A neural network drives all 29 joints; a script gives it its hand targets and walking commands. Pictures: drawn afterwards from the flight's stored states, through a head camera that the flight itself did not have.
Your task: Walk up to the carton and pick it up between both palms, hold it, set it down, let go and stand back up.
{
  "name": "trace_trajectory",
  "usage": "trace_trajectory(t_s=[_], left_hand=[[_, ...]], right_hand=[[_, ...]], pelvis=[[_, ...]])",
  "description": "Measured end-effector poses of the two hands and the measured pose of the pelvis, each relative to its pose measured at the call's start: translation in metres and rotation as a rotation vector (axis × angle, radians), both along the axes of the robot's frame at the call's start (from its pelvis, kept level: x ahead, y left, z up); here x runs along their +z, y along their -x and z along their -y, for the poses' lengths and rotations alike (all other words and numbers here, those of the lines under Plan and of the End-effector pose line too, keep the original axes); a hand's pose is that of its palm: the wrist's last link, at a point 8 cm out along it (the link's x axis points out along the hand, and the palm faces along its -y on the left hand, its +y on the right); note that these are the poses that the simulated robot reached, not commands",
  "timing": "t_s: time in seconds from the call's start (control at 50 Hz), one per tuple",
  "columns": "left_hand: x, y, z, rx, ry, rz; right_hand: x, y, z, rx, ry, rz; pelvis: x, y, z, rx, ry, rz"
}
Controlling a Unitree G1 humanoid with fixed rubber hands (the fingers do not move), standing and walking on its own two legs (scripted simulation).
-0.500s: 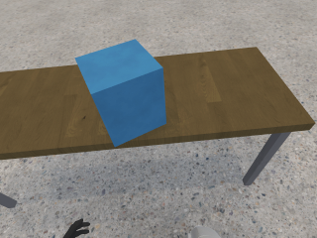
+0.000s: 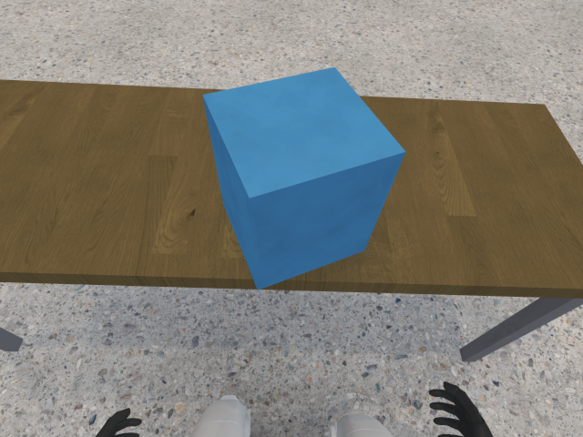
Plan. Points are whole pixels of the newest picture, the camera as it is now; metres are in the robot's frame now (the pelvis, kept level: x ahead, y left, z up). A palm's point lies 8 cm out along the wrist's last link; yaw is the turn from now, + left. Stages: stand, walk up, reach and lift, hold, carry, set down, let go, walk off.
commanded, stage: walk up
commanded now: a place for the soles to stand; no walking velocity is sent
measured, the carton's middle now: (294, 183) +0.48 +0.02 +0.03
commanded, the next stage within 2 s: none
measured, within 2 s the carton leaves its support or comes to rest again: neither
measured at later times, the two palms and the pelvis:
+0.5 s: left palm out of the picture +0.11 +0.25 -0.08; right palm out of the picture +0.10 -0.27 -0.09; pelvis +0.01 -0.01 +0.02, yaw +0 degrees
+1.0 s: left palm out of the picture +0.11 +0.26 -0.10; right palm out of the picture +0.07 -0.25 -0.08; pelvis +0.08 +0.00 +0.03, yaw -1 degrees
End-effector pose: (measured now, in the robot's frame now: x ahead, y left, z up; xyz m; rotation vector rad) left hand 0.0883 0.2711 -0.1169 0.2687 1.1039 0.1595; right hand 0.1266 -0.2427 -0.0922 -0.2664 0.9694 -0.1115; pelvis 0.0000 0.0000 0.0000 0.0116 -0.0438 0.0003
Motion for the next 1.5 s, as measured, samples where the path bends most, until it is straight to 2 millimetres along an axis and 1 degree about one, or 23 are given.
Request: trace_trajectory(t_s=[0.06,0.14,0.22,0.3,0.42,0.54,0.62,0.7,0.78,0.82,0.86,0.9,0.94,1.02,1.08,1.12,1.16,1.24,1.3,1.38,1.44,1.5], left_hand=[[0.006,-0.004,0.005,-0.014,0.003,0.015],[0.018,-0.009,0.009,-0.017,0.024,0.021],[0.027,-0.020,0.011,-0.040,0.028,0.052],[0.031,-0.029,0.013,-0.050,0.033,0.080],[0.033,-0.031,0.019,-0.054,0.045,0.099],[0.032,-0.022,0.026,-0.045,0.056,0.085],[0.029,-0.013,0.027,-0.035,0.062,0.063],[0.029,0.002,0.022,0.006,0.067,0.044],[0.018,0.020,0.007,0.059,0.064,-0.025],[0.009,0.025,0.000,0.061,0.062,-0.075],[0.006,0.025,-0.003,0.050,0.059,-0.129],[0.006,0.018,-0.002,0.032,0.054,-0.158],[0.009,0.004,0.000,0.012,0.053,-0.152],[0.018,-0.032,0.013,-0.020,0.057,-0.109],[0.022,-0.062,0.027,-0.038,0.046,-0.062],[0.022,-0.081,0.036,-0.044,0.029,-0.023],[0.022,-0.096,0.046,-0.039,0.015,0.002],[0.028,-0.124,0.061,-0.024,0.012,0.045],[0.033,-0.141,0.068,-0.035,0.014,0.064],[0.038,-0.160,0.075,-0.035,0.035,0.094],[0.039,-0.168,0.077,-0.032,0.048,0.112],[0.038,-0.170,0.077,-0.026,0.057,0.114]], right_hand=[[-0.004,-0.005,0.001,0.005,-0.016,0.008],[-0.002,-0.003,0.001,-0.024,-0.047,0.003],[0.000,0.003,0.005,-0.022,-0.045,-0.004],[0.002,0.012,0.011,-0.036,-0.037,-0.016],[0.005,0.024,0.021,-0.052,-0.021,-0.025],[0.007,0.033,0.029,-0.059,-0.012,-0.036],[0.007,0.038,0.030,-0.063,-0.009,-0.046],[0.009,0.045,0.027,-0.064,-0.010,-0.082],[0.009,0.039,0.017,-0.057,0.001,-0.096],[0.007,0.036,0.012,-0.065,0.015,-0.081],[0.007,0.036,0.009,-0.087,0.026,-0.078],[0.008,0.040,0.007,-0.118,0.026,-0.098],[0.010,0.047,0.006,-0.134,0.021,-0.134],[0.007,0.056,0.009,-0.155,0.002,-0.215],[-0.004,0.052,0.017,-0.163,-0.027,-0.257],[-0.016,0.042,0.026,-0.158,-0.049,-0.271],[-0.028,0.026,0.034,-0.149,-0.067,-0.272],[-0.034,-0.009,0.045,-0.122,-0.075,-0.237],[-0.030,-0.030,0.050,-0.102,-0.074,-0.201],[-0.018,-0.049,0.054,-0.075,-0.064,-0.174],[-0.011,-0.060,0.058,-0.060,-0.048,-0.167],[-0.006,-0.071,0.060,-0.049,-0.036,-0.153]], pelvis=[[0.001,0.000,0.000,-0.003,0.022,0.003],[0.008,-0.005,-0.001,-0.003,0.015,-0.005],[0.012,-0.007,-0.001,-0.011,0.013,-0.006],[0.014,-0.007,0.001,-0.012,0.013,-0.005],[0.016,-0.006,0.005,-0.006,0.016,-0.003],[0.018,-0.005,0.009,-0.003,0.016,-0.006],[0.019,-0.006,0.010,0.000,0.013,-0.004],[0.022,-0.020,0.007,0.009,0.003,-0.011],[0.020,-0.038,-0.004,0.022,0.014,-0.010],[0.016,-0.047,-0.009,0.014,-0.006,0.001],[0.015,-0.054,-0.010,-0.005,-0.011,0.003],[0.018,-0.062,-0.009,-0.012,-0.011,0.002],[0.022,-0.069,-0.005,-0.016,-0.014,0.003],[0.026,-0.082,0.003,-0.020,-0.022,0.007],[0.022,-0.093,0.012,-0.015,-0.022,0.011],[0.015,-0.101,0.020,-0.012,-0.025,0.013],[0.010,-0.108,0.028,-0.016,-0.007,0.016],[0.008,-0.116,0.036,0.001,0.003,0.002],[0.011,-0.121,0.040,-0.002,-0.008,-0.007],[0.018,-0.132,0.045,0.016,-0.013,-0.029],[0.021,-0.139,0.047,0.026,-0.010,-0.035],[0.022,-0.145,0.048,0.036,-0.005,-0.033]])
